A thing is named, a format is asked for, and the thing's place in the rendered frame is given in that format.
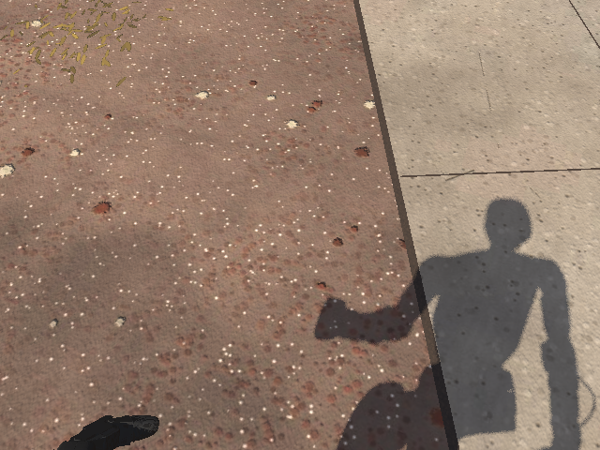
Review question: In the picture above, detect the left robot hand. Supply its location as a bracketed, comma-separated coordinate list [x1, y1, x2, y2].
[53, 415, 159, 450]

